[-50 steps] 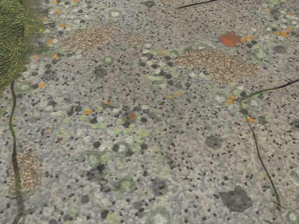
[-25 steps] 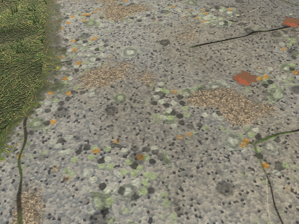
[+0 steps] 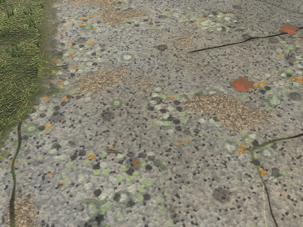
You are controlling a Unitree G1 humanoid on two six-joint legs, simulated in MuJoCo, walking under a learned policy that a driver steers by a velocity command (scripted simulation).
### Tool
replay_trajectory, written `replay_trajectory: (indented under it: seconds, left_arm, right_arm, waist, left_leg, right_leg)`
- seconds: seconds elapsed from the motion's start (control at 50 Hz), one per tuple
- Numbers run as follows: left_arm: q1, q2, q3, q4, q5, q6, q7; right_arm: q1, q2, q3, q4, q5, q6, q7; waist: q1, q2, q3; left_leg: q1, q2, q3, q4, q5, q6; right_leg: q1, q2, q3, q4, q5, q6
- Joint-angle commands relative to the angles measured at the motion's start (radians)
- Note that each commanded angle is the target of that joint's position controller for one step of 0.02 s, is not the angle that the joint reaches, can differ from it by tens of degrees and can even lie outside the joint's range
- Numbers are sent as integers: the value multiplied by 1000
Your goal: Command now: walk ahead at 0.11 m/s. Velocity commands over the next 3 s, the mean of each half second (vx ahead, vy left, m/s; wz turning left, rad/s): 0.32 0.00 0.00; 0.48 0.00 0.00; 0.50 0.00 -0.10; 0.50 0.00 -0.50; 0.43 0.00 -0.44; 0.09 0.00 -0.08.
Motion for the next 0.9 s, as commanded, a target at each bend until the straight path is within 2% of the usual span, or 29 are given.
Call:
replay_trajectory:
  seconds: [0.02, 0.06, 0.1, 0.2, 0.26, 0.28, 0.3, 0.32, 0.34, 0.36, 0.38, 0.4, 0.44, 0.46, 0.48, 0.5, 0.52, 0.56, 0.58, 0.6, 0.62, 0.64, 0.66, 0.68, 0.7, 0.72, 0.76, 0.84, 0.9]
  left_arm:
    - [-13, 126, 25, -24, -10, -4, 9]
    - [-5, 130, 25, -25, -15, -18, 10]
    - [27, 128, 26, -20, -23, -47, 3]
    - [77, 144, 30, -22, -29, -87, -17]
    - [28, 143, 26, -58, -36, -104, -27]
    - [-23, 124, 22, -87, -38, -117, -33]
    - [-82, 93, 15, -119, -29, -135, -42]
    - [-145, 98, 11, -144, -21, -148, -54]
    - [-166, 97, 12, -158, -31, -147, -60]
    - [-190, 76, 3, -176, -47, -142, -63]
    - [-203, 55, -8, -198, -56, -136, -66]
    - [-215, 50, -13, -219, -53, -132, -67]
    - [-221, 38, -26, -255, -32, -127, -75]
    - [-208, 22, -35, -257, -18, -124, -85]
    - [-191, 27, -33, -257, -15, -119, -86]
    - [-164, 67, -18, -254, -20, -110, -79]
    - [-134, 106, -3, -253, -25, -100, -69]
    - [-32, 154, 26, -234, -32, -85, -49]
    - [94, 178, 46, -196, -38, -76, -42]
    - [233, 204, 61, -155, -40, -68, -38]
    - [333, 296, 75, -126, -13, -66, -37]
    - [347, 260, 57, -117, -6, -71, -52]
    - [239, 200, 39, -128, -16, -85, -61]
    - [143, 160, 28, -147, -17, -95, -65]
    - [75, 147, 23, -153, -2, -106, -71]
    - [33, 129, 18, -154, 14, -114, -73]
    - [23, 103, 11, -139, 12, -116, -71]
    - [119, 153, 20, -104, 6, -117, -40]
    - [181, 158, 21, -92, 3, -106, -21]
  right_arm:
    - [36, -116, -23, -14, 9, -9, -7]
    - [40, -115, -22, -23, 17, -23, -9]
    - [56, -104, -20, -21, 26, -51, -5]
    - [69, -73, -15, -28, 31, -101, 18]
    - [164, -80, -16, -2, 35, -120, 29]
    - [254, -109, -27, 34, 39, -123, 30]
    - [373, -167, -48, 81, 42, -119, 30]
    - [453, -178, -53, 99, 31, -112, 35]
    - [456, -152, -43, 97, 14, -106, 36]
    - [444, -124, -32, 90, 4, -102, 35]
    - [422, -112, -25, 80, 5, -95, 33]
    - [375, -102, -18, 67, 12, -90, 27]
    - [222, -89, -5, 14, 19, -82, 11]
    - [177, -113, -10, -6, 21, -84, 4]
    - [189, -151, -20, -9, 19, -91, 2]
    - [211, -192, -32, -1, 21, -99, 3]
    - [218, -204, -37, 6, 26, -103, 5]
    - [234, -193, -41, 21, 25, -96, 10]
    - [232, -184, -39, 19, 15, -84, 11]
    - [232, -164, -32, 7, 1, -78, 10]
    - [350, -16, 2, -12, -18, -84, 16]
    - [398, 28, 16, 2, 14, -110, 24]
    - [298, -69, -11, -31, 48, -126, 30]
    - [188, -110, -17, -65, 57, -131, 29]
    - [139, -115, -22, -75, 44, -125, 20]
    - [153, -112, -30, -73, 30, -110, 13]
    - [188, -90, -34, -67, 27, -85, 12]
    - [43, -107, -46, -120, 9, -78, 6]
    - [-53, -100, -48, -149, 7, -87, 15]
  waist:
    - [0, -2, -5]
    - [-2, -16, 63]
    - [2, -18, 86]
    - [-1, -53, 55]
    - [-47, -29, 39]
    - [-77, 49, 14]
    - [-111, 175, -15]
    - [-159, 230, 12]
    - [-147, 200, 51]
    - [-135, 127, 74]
    - [-123, 95, 80]
    - [-97, 68, 104]
    - [-39, 85, 126]
    - [-26, 93, 92]
    - [-21, 124, 59]
    - [-3, 145, 46]
    - [23, 150, 39]
    - [87, 155, -31]
    - [149, 150, -99]
    - [204, 120, -166]
    - [131, -197, -312]
    - [112, -339, -413]
    - [86, -221, -220]
    - [67, -112, -97]
    - [35, -34, -41]
    - [-7, -53, -38]
    - [-45, -103, -29]
    - [-23, -43, 22]
    - [5, -29, 18]
  left_leg:
    - [-159, 17, -13, -85, -195, 50]
    - [-221, 31, -33, -77, -344, 79]
    - [-246, 51, -55, -59, -340, 97]
    - [-214, 42, -40, 0, -195, 117]
    - [-98, 54, -67, -23, -72, 142]
    - [41, 84, -127, -60, 59, 156]
    - [248, 162, -268, -106, 227, 190]
    - [406, 297, -424, -139, 446, 244]
    - [483, 391, -498, -130, 559, 291]
    - [518, 407, -473, -120, 576, 298]
    - [527, 409, -423, -147, 550, 280]
    - [466, 390, -361, -199, 511, 241]
    - [163, 283, -203, -323, 412, 170]
    - [-8, 212, -108, -366, 366, 147]
    - [-114, 191, -69, -421, 352, 146]
    - [-121, 201, -64, -434, 394, 147]
    - [-68, 212, -51, -403, 506, 136]
    - [60, 217, -12, -210, 812, 92]
    - [65, 208, 8, -37, 918, 68]
    - [-64, 181, 15, 194, 806, 44]
    - [-344, 26, 41, 615, 215, 0]
    - [-461, -52, -76, 854, -214, 7]
    - [-561, 10, -77, 951, -166, 27]
    - [-570, 72, -39, 922, -70, 53]
    - [-516, 124, -24, 862, 14, 62]
    - [-447, 162, -27, 806, 59, 71]
    - [-383, 183, -23, 728, 72, 68]
    - [-551, 198, -5, 544, 220, 23]
    - [-618, 188, 6, 379, 370, -2]
  right_leg:
    - [50, -24, 48, -72, -300, -47]
    - [-22, -49, 99, -91, -475, -76]
    - [-28, -79, 153, -94, -485, -103]
    - [3, -140, 285, -143, -418, -170]
    - [-60, -111, 236, -44, -186, -167]
    - [-157, -53, 125, 95, 9, -133]
    - [-344, 23, -19, 303, 164, -79]
    - [-607, 26, -55, 473, -95, -49]
    - [-811, 3, -30, 643, -404, -44]
    - [-929, -46, 7, 758, -433, -48]
    - [-997, -78, 11, 790, -401, -49]
    - [-990, -116, 10, 738, -335, -45]
    - [-698, -121, -28, 466, -118, -16]
    - [-432, -91, -54, 318, 66, -5]
    - [-216, -47, -88, 248, 187, 4]
    - [-114, -14, -98, 230, 224, 4]
    - [-81, -1, -87, 190, 223, -6]
    - [10, 34, -90, 129, 158, -45]
    - [135, 42, -91, 116, 142, -72]
    - [336, -22, -25, 125, 133, -94]
    - [605, -276, 390, 47, -57, -209]
    - [606, -404, 833, -237, -235, -288]
    - [442, -385, 788, -298, -329, -250]
    - [263, -358, 614, -301, -293, -222]
    - [105, -316, 479, -314, -186, -205]
    - [11, -272, 376, -330, -122, -189]
    - [-67, -226, 277, -379, -93, -193]
    - [-17, -234, 222, -437, -34, -225]
    - [67, -227, 174, -437, 48, -211]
